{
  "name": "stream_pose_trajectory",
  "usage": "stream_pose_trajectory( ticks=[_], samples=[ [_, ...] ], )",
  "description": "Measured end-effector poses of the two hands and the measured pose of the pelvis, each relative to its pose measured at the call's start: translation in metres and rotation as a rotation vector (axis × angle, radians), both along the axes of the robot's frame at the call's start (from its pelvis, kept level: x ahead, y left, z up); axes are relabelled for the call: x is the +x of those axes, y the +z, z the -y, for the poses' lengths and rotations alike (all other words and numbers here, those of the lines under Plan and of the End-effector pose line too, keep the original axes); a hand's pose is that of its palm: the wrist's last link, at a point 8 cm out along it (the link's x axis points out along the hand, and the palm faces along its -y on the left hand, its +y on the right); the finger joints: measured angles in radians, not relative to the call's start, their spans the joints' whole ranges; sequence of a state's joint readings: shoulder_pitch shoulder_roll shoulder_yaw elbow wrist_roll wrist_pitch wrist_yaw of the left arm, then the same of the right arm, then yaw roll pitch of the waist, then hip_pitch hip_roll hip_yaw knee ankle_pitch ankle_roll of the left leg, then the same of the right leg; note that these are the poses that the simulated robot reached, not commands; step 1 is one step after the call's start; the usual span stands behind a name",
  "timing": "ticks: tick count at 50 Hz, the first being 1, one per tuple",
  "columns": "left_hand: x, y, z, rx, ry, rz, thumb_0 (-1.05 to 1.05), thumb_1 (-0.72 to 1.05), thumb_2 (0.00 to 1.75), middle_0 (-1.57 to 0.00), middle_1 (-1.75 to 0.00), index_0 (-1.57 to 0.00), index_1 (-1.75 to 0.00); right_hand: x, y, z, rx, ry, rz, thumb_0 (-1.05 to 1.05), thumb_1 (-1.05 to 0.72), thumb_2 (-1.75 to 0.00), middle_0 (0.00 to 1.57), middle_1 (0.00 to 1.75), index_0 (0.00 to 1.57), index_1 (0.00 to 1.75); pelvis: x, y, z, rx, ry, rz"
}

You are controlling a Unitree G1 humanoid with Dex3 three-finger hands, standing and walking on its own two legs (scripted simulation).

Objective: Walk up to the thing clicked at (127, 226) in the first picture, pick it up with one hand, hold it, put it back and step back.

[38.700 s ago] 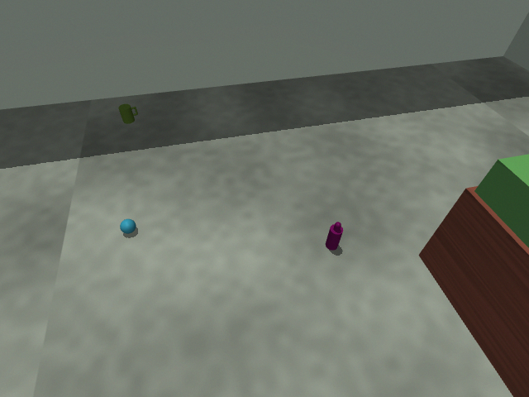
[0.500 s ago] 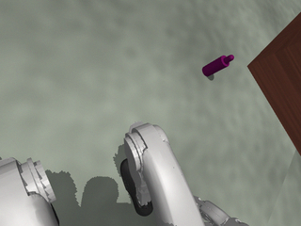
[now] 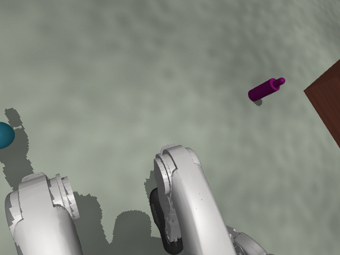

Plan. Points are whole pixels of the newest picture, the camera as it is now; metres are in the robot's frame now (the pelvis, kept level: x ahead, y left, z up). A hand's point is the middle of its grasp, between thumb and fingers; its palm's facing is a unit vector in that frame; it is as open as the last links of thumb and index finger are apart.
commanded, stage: withdraw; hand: left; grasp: from above
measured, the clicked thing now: out of the picture +0.43 +0.31 -0.27
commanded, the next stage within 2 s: home in 0.64 s
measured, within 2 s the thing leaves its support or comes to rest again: neither
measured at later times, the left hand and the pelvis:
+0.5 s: hand out of the picture +0.39 +0.33 -0.10, palm faces -0.51 -0.11 -0.86, open 14.0 cm; pelvis -0.02 -0.02 +0.05, yaw +6 degrees
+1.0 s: hand out of the picture +0.40 +0.33 -0.09, palm faces -0.33 -0.14 -0.93, open 13.1 cm; pelvis -0.01 -0.01 +0.05, yaw +6 degrees
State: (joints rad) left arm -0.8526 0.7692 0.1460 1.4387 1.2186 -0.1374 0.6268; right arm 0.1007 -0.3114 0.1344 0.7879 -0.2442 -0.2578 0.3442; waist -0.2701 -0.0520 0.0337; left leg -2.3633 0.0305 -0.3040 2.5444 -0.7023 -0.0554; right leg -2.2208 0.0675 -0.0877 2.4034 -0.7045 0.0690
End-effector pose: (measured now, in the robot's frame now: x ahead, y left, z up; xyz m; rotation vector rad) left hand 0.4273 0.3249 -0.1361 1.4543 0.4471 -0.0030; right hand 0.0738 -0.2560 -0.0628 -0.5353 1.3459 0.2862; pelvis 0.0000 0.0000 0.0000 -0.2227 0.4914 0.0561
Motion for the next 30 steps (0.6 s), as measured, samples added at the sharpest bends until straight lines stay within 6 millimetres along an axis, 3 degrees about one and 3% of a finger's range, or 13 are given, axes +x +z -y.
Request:
stream_pose_trajectory(
  ticks=[10, 15, 18, 22, 30],
  samples=[
    [-0.011, 0.096, -0.014, 0.057, 0.054, -0.117, 0.0, -0.51, 0.99, -0.08, -1.0, -0.08, -1.0, 0.035, -0.002, -0.002, 0.069, -0.14, 0.109, 0.0, -0.91, -0.9, 0.2, 0.3, 0.2, 0.29, -0.006, 0.033, 0.004, 0.055, 0.041, -0.061],
    [-0.016, 0.122, -0.01, 0.031, 0.016, -0.198, 0.0, -0.52, 1.01, -0.09, -1.01, -0.08, -1.01, 0.039, 0.01, 0.002, 0.049, -0.15, 0.125, 0.0, -0.92, -0.9, 0.2, 0.3, 0.2, 0.29, -0.012, 0.049, 0.009, 0.078, 0.058, -0.058],
    [-0.02, 0.125, -0.007, 0.011, -0.011, -0.222, 0.0, -0.52, 1.02, -0.09, -1.01, -0.08, -1.02, 0.036, 0.017, 0.007, 0.013, -0.148, 0.125, 0.0, -0.92, -0.9, 0.2, 0.3, 0.2, 0.29, -0.015, 0.055, 0.012, 0.085, 0.064, -0.054],
    [-0.025, 0.114, -0.006, -0.005, -0.045, -0.242, 0.0, -0.52, 1.02, -0.09, -1.01, -0.08, -1.02, 0.027, 0.024, 0.016, -0.05, -0.139, 0.108, 0.0, -0.91, -0.9, 0.2, 0.3, 0.2, 0.29, -0.018, 0.055, 0.015, 0.086, 0.066, -0.049],
    [-0.033, 0.061, -0.006, -0.028, -0.094, -0.243, 0.0, -0.5, 1.0, -0.09, -1.01, -0.09, -1.01, -0.001, 0.021, 0.032, -0.166, -0.116, 0.044, 0.0, -0.91, -0.89, 0.2, 0.3, 0.2, 0.29, -0.02, 0.034, 0.015, 0.076, 0.058, -0.03]
  ],
)
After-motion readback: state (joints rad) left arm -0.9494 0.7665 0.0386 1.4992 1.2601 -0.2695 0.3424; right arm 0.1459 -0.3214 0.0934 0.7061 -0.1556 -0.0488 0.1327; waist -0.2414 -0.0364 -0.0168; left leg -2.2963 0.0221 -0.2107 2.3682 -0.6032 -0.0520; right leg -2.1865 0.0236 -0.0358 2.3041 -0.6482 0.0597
